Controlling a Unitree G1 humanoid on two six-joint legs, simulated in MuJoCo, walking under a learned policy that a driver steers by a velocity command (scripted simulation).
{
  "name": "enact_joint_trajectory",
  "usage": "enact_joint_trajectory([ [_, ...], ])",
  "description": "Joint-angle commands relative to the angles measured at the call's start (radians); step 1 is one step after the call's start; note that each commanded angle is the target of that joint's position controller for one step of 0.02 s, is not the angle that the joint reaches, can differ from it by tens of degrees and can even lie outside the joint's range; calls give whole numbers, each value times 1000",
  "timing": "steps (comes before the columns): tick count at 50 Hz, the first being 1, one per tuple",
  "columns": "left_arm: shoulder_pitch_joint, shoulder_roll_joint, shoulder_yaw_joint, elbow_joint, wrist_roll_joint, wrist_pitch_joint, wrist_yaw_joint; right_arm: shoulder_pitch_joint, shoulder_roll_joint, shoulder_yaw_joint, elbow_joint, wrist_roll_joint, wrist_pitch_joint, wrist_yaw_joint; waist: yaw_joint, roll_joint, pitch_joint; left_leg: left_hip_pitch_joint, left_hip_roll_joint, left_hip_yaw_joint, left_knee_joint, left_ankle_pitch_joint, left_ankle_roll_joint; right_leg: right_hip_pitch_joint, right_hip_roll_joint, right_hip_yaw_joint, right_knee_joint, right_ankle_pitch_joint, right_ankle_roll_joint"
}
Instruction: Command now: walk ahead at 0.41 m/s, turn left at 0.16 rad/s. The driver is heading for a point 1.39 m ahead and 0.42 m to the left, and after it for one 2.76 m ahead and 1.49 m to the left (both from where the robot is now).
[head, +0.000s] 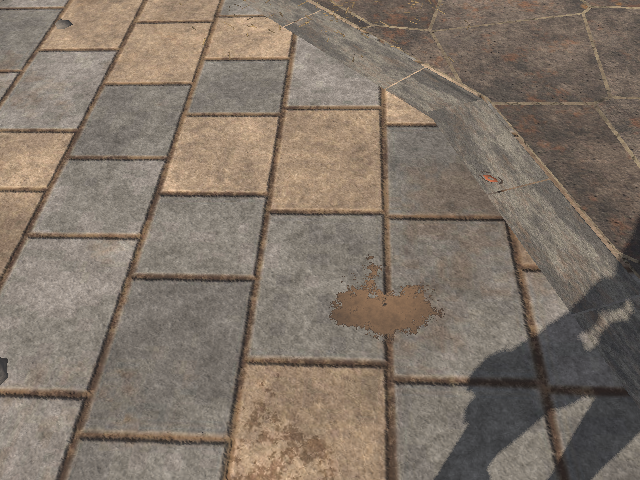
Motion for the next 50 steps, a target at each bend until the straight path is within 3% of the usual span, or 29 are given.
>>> enact_joint_trajectory([
  [1, 84, 93, 8, -13, -5, -13, 12, -89, -44, -6, -82, -1, -23, 20, 12, -73, 93, -396, 69, -62, 141, 125, 18, 198, -307, 374, -358, -121, -88],
  [3, 109, 71, -3, 2, -7, -27, 19, -74, -39, -7, -70, -10, -6, 27, 3, -87, 71, -384, 62, -40, 143, 185, -3, 213, -271, 241, -352, 100, -62],
  [5, 156, 69, -8, 23, -11, -34, 23, -117, -30, -6, -84, -8, 6, 29, 3, -87, 77, -436, 60, -22, 142, 228, -18, 238, -261, 150, -338, 294, -54],
  [10, 157, 54, -23, 30, -9, -40, 26, -317, -1, 14, -168, -4, 9, 37, 19, -101, 130, -427, 42, 69, -99, 366, -34, 181, -215, -19, -344, 499, -36],
  [13, 186, 74, -22, 47, -13, -40, 36, -399, 2, 24, -212, -4, 10, 42, 30, -106, 141, -339, 18, 145, -266, 390, -7, 203, -234, -71, -327, 631, -31],
  [16, 169, 114, -12, 49, -14, -37, 49, -317, -36, 10, -201, -7, 9, 33, -24, -129, 71, -207, -53, 193, -307, 322, 57, 294, -257, -121, -156, 1044, -14],
  [18, 135, 144, 0, 33, -7, -21, 53, -129, -78, -13, -147, -10, 7, 27, -106, -155, -37, -29, -100, 186, -318, 237, 113, 300, -276, -132, 125, 1155, -19],
  [19, 111, 154, 5, 19, -8, -16, 46, -5, -109, -32, -110, -18, 3, 23, -167, -138, -98, 138, -107, 148, -394, 235, 147, 219, -265, -137, 341, 1009, -18],
  [20, 97, 137, 3, -12, -10, -16, 34, 91, -188, -62, -99, -26, 5, 10, -209, -30, -170, 321, 59, -83, -455, 93, 210, 28, -207, -152, 679, 617, -2],
  [21, 133, 42, -8, -82, -24, -20, 11, 14, -267, -80, -129, -18, 17, 10, -96, 207, -240, 559, 332, -689, -585, 97, 384, -395, 31, -46, 1050, -262, 47],
  [22, 19, 116, 2, -115, -15, -33, 3, 5, -251, -77, -129, 9, 27, 7, -123, 44, -207, 529, 323, -721, -683, 20, 379, -526, -14, 134, 1076, -184, 28],
  [23, -38, 119, 0, -141, -21, -47, -2, -54, -200, -63, -132, 12, 24, -2, -92, -12, -84, 403, 314, -593, -711, 44, 334, -554, -72, 141, 995, -82, 23],
  [24, -32, 117, 2, -134, -20, -52, 2, -89, -148, -51, -132, 11, 18, -3, -43, -99, -5, 260, 275, -501, -734, 170, 285, -495, -110, 132, 888, -34, 27],
  [25, -35, 107, 2, -137, -6, -39, 6, -116, -126, -42, -136, 12, 7, -8, -7, -119, 20, 167, 221, -419, -734, 293, 250, -427, -133, 138, 817, -28, 41],
  [27, -2, 83, -4, -138, 20, 2, 1, -116, -119, -34, -138, 18, -15, -12, 30, -88, 6, 82, 159, -318, -734, 444, 230, -339, -146, 133, 732, -38, 74],
  [30, -77, 79, -6, -182, 24, 33, -6, -58, -163, -41, -132, 24, -29, -11, 20, -46, 22, 53, 110, -261, -746, 502, 209, -378, -152, 97, 603, 30, 113],
  [35, -287, 97, -8, -266, 15, 42, -14, 68, -166, -43, -132, 23, -18, -10, -65, 8, 33, 179, 89, -289, -727, 548, 134, -503, -131, 88, 387, 218, 134],
  [41, -457, 100, -26, -349, 4, 28, -26, 152, -176, -42, -142, 7, -10, -24, -121, 39, 39, 332, 104, -342, -642, 687, 138, -523, -67, 82, 201, 221, 113],
  [43, -449, 114, -28, -366, -2, 17, -26, 138, -190, -46, -154, 2, -11, -32, -101, 54, 36, 337, 119, -368, -605, 732, 122, -441, -49, 94, 123, 201, 92],
  [44, -394, 126, -25, -355, -4, 12, -24, 104, -200, -47, -163, 2, -13, -35, -67, 61, 25, 311, 120, -357, -584, 774, 101, -341, -36, 89, 74, 183, 75],
  [46, -173, 174, -3, -287, -5, -2, -6, 64, -215, -48, -170, 6, -27, -26, 30, 40, -75, 259, 79, -312, -386, 971, 55, -26, 12, 58, 4, 159, 27],
  [47, -27, 207, 10, -258, 7, -15, 8, 59, -197, -42, -174, 13, -37, -16, 100, 6, -164, 154, 30, -275, -186, 847, 36, 198, -70, 124, -16, 158, -9],
  [48, 109, 290, 27, -256, 33, -16, 24, 114, -102, -18, -206, 35, -45, -11, 114, -146, -322, -38, -53, -186, 114, 420, 7, 447, -341, 454, -25, 4, -78],
  [49, 94, 324, 43, -228, 21, 2, 14, 224, -108, -21, -202, 44, -39, -12, 40, -359, -382, -234, -161, -123, 316, -111, -11, 513, -476, 883, -173, 2, -191],
  [50, -7, 225, 28, -252, 4, 10, 4, 182, -154, -23, -173, 9, -24, -20, 12, -158, -203, -317, -76, -146, 381, -34, -6, 365, -436, 803, -191, -133, -181],
])
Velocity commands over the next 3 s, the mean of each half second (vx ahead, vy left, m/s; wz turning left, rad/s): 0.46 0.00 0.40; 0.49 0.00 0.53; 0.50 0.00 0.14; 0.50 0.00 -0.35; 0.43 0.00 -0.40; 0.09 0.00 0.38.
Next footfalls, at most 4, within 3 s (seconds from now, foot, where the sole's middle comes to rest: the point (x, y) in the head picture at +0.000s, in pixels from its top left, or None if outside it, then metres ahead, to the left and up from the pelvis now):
0.40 left None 0.35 0.09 -0.78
0.94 right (323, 389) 0.72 0.06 -0.78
1.46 left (193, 353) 0.82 0.38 -0.78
2.00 right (216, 249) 1.15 0.36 -0.78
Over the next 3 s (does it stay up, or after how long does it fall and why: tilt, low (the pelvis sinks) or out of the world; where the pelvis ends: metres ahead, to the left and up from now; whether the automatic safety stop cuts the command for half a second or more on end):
stays up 1.32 0.46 0.00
